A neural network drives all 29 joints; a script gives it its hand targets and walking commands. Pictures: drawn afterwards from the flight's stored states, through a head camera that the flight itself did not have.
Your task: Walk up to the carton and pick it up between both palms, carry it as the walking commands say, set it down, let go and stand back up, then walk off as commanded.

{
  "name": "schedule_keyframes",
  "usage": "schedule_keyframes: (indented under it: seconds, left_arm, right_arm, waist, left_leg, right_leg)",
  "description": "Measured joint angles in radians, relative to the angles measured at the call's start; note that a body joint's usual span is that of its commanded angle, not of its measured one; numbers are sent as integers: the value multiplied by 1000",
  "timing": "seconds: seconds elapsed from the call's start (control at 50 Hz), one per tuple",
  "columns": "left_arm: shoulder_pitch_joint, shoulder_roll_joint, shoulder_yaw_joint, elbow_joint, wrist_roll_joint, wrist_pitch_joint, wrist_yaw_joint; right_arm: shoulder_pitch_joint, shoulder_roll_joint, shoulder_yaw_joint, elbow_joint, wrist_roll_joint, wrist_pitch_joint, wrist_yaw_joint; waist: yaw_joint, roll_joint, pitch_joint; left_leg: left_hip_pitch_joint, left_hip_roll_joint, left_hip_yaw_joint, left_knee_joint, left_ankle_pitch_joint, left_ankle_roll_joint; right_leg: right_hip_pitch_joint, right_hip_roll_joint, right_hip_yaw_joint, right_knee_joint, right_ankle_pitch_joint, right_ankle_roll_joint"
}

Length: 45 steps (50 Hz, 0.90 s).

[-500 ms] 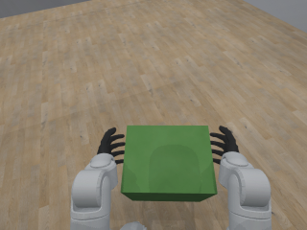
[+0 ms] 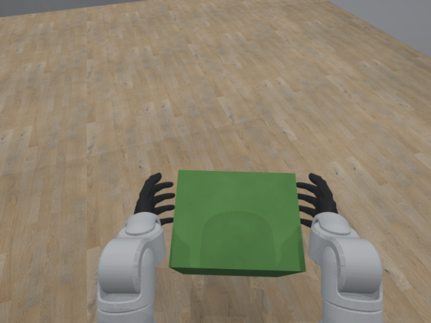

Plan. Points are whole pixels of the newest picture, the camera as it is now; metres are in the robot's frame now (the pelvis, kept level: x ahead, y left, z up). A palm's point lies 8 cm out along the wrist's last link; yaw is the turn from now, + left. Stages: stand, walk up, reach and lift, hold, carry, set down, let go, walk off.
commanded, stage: carry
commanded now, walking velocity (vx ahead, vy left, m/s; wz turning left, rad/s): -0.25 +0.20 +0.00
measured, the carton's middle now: (233, 229) +0.31 +0.01 +0.01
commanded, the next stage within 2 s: none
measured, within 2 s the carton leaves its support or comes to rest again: neither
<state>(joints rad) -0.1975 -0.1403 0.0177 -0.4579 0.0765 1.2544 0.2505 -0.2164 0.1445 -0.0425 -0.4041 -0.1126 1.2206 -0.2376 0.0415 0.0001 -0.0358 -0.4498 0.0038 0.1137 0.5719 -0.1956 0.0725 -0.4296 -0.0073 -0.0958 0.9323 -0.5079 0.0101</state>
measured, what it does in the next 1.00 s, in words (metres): walks backwards: right foot, then left foot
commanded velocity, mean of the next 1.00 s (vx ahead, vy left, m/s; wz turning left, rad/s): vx -0.17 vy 0.14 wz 0.00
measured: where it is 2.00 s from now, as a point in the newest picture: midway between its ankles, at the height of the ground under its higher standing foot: outside the picture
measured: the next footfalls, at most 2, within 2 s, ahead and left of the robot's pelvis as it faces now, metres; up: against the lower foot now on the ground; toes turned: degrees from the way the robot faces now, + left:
right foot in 0.06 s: -0.04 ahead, -0.09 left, +0.00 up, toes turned -8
left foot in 0.42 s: -0.16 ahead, +0.24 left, +0.00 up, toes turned +3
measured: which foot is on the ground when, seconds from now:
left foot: down 0.00-0.06, up 0.08-0.40, down 0.42-0.78, up 0.80-1.00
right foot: up 0.00-0.04, down 0.06-0.42, up 0.44-0.74, down 0.76-1.00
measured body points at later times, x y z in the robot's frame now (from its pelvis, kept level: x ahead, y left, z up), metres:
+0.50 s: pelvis -0.21 +0.12 +0.00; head -0.19 +0.13 +0.45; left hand +0.07 +0.26 +0.08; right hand +0.08 -0.02 +0.09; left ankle -0.19 +0.24 -0.73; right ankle -0.13 -0.05 -0.69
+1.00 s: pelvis -0.39 +0.19 +0.01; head -0.40 +0.18 +0.46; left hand -0.11 +0.31 +0.10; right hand -0.13 +0.02 +0.10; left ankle -0.37 +0.32 -0.70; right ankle -0.37 +0.08 -0.73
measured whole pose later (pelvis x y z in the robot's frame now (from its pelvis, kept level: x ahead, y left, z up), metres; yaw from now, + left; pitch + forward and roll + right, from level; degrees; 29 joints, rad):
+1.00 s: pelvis -0.39 +0.19 +0.01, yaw -2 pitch +3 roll +2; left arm -0.13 -0.13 0.01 -0.42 0.11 1.24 0.22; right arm -0.14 0.13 0.00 -0.42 -0.08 1.27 -0.25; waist -0.04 0.00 -0.09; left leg -0.45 0.02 0.05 0.77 -0.38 -0.03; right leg -0.37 -0.08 -0.09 0.55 -0.23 -0.01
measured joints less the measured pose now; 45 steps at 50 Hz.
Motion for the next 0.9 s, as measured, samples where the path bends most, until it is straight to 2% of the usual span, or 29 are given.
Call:
schedule_keyframes:
  seconds: [0.04, 0.06, 0.08, 0.1, 0.14, 0.18, 0.22, 0.28, 0.36, 0.42, 0.44, 0.46, 0.48, 0.5, 0.56, 0.6, 0.64, 0.68, 0.72, 0.76, 0.78, 0.8, 0.84, 0.9]
  left_arm:
    - [-8, -1, 10, 11, 3, -1, -7]
    - [-12, -3, 15, 21, 5, -2, -12]
    - [-13, -3, 14, 41, 8, -10, -19]
    - [-9, -2, 11, 59, 9, -11, -24]
    - [9, 1, 2, 75, 9, -4, -33]
    - [30, 4, 0, 71, 13, -5, -37]
    - [40, 5, 9, 55, 18, -12, -37]
    - [35, 4, 22, 32, 26, -24, -35]
    - [15, 2, 18, 18, 34, -28, -29]
    - [4, 0, 12, 20, 42, -21, -21]
    - [0, 0, 17, 29, 43, -23, -20]
    - [6, 2, 21, 38, 40, -24, -18]
    - [17, 3, 24, 43, 38, -18, -17]
    - [28, 4, 24, 43, 36, -10, -16]
    - [46, 7, 11, 24, 21, 13, -6]
    - [46, 7, -2, 6, 8, 16, -4]
    - [40, 6, -13, -8, -1, 14, -4]
    - [33, 5, -14, -9, -1, 7, -5]
    - [26, 4, -7, -2, 2, 2, -9]
    - [17, 3, 2, 15, 8, -1, -17]
    - [17, 2, 1, 35, 11, -8, -23]
    - [21, 2, -2, 55, 14, -11, -30]
    - [43, 6, -9, 70, 15, -3, -38]
    - [75, 8, -11, 63, 20, -2, -43]
  right_arm:
    - [-3, 0, 7, 4, -4, 4, -7]
    - [-4, 0, 9, 8, -5, 5, -11]
    - [1, -1, 8, 16, -7, 3, -13]
    - [15, -3, 7, 21, -5, 7, -16]
    - [38, -7, 6, 21, 7, 23, -21]
    - [46, -8, 12, 14, 19, 35, -22]
    - [44, -8, 25, 0, 30, 38, -24]
    - [30, -6, 41, -24, 37, 34, -29]
    - [3, -2, 32, -28, 30, 25, -31]
    - [-15, 2, 20, -14, 22, 24, -23]
    - [-16, 3, 21, -1, 17, 18, -19]
    - [-10, 2, 26, 16, 14, 14, -14]
    - [-1, 0, 31, 30, 14, 15, -7]
    - [9, -2, 35, 38, 15, 18, 0]
    - [39, -6, 39, 36, 11, 20, 11]
    - [48, -8, 30, 23, 5, 14, 10]
    - [49, -8, 20, 8, 1, 7, 5]
    - [46, -7, 17, -3, 1, 5, 4]
    - [41, -7, 23, -4, -3, 8, -3]
    - [38, -7, 30, 2, -7, 13, -10]
    - [40, -8, 27, 10, -8, 13, -12]
    - [53, -9, 28, 13, -7, 18, -14]
    - [81, -12, 31, 8, 4, 38, -17]
    - [91, -13, 37, 0, 19, 54, -15]
  waist:
    - [-4, 9, -13]
    - [-5, 15, -18]
    - [-5, 32, -15]
    - [-13, 32, -14]
    - [-36, 22, -4]
    - [-57, 16, 4]
    - [-77, 9, 12]
    - [-99, -7, 16]
    - [-99, -32, 12]
    - [-94, -41, 1]
    - [-92, -59, 2]
    - [-85, -69, 3]
    - [-72, -62, 7]
    - [-59, -50, 11]
    - [-20, -31, 15]
    - [0, -26, 17]
    - [10, -21, 13]
    - [9, -12, 3]
    - [2, -2, -11]
    - [-3, 7, -27]
    - [-9, 35, -24]
    - [-15, 43, -26]
    - [-35, 26, -30]
    - [-60, 14, -33]
  left_leg:
    - [-30, -10, 24, 3, 23, 8]
    - [-48, -12, 36, 11, 32, 11]
    - [-65, -8, 30, 40, 7, -4]
    - [-92, -19, 12, 122, -97, -23]
    - [-152, -49, -38, 361, -228, -53]
    - [-180, -52, -74, 547, -226, -81]
    - [-165, -35, -94, 607, -210, -107]
    - [-99, -4, -98, 524, -237, -126]
    - [25, 6, -87, 282, -270, -110]
    - [152, 7, -69, -7, -190, -87]
    - [153, -4, -62, -47, -105, -89]
    - [130, -10, -62, -28, -77, -87]
    - [110, 0, -65, -6, -71, -82]
    - [96, 12, -70, 5, -70, -77]
    - [64, 27, -76, 2, -40, -59]
    - [42, 23, -70, -6, -10, -47]
    - [16, 13, -59, -10, 18, -33]
    - [-9, 3, -42, -18, 46, -21]
    - [-34, -6, -22, -31, 78, -11]
    - [-59, -14, 4, -43, 110, -6]
    - [-66, -3, 0, -42, 115, -18]
    - [-79, -6, -5, -5, 27, -36]
    - [-127, -26, -19, 179, -120, -66]
    - [-143, -23, -49, 386, -130, -92]
  right_leg:
    - [98, -9, -16, -211, 49, -13]
    - [133, -15, -20, -301, 98, -34]
    - [123, -11, -16, -307, 118, -52]
    - [108, -20, -10, -295, 128, -55]
    - [99, -49, 1, -305, 155, -43]
    - [93, -69, 15, -332, 196, -29]
    - [79, -87, 28, -352, 235, -18]
    - [46, -117, 37, -373, 287, -2]
    - [-11, -157, 45, -399, 361, 30]
    - [-65, -176, 51, -396, 409, 59]
    - [-89, -192, 58, -369, 397, 54]
    - [-115, -185, 68, -307, 265, 45]
    - [-146, -154, 79, -195, 134, 32]
    - [-176, -118, 86, -65, 55, 18]
    - [-214, -41, 75, 220, 33, -1]
    - [-188, -16, 56, 269, 43, 4]
    - [-131, -6, 35, 221, 36, 6]
    - [-52, -2, 16, 103, 14, 0]
    - [39, 0, -1, -66, -5, -15]
    - [140, -5, -17, -283, 49, -30]
    - [146, 5, -25, -319, 105, -41]
    - [137, 3, -23, -322, 134, -50]
    - [126, -22, -14, -334, 168, -54]
    - [120, -45, 1, -380, 222, -43]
